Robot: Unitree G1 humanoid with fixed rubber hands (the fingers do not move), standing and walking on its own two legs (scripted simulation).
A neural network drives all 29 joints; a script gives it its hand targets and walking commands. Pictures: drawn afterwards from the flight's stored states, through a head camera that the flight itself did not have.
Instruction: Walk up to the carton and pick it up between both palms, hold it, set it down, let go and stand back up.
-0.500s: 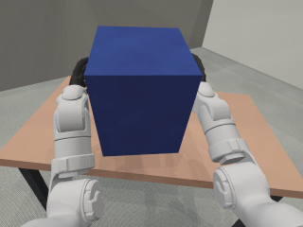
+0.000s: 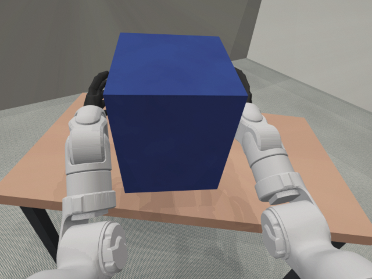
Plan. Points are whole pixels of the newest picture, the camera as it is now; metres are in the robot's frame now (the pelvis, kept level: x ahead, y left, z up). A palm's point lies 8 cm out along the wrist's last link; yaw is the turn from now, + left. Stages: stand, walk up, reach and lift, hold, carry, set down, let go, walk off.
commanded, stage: hold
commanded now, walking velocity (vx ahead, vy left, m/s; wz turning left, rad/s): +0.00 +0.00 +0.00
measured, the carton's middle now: (171, 115) +0.37 +0.00 +0.22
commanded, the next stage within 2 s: none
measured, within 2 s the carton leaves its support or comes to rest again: neither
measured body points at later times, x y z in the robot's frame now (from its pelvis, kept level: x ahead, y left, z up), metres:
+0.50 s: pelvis +0.00 +0.00 +0.00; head -0.07 +0.03 +0.44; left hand +0.38 +0.15 +0.23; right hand +0.38 -0.15 +0.24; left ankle +0.03 +0.15 -0.75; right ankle +0.00 -0.14 -0.75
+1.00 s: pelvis +0.01 +0.00 +0.00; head -0.06 +0.03 +0.44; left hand +0.38 +0.15 +0.23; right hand +0.39 -0.15 +0.24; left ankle +0.03 +0.15 -0.75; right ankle +0.00 -0.14 -0.75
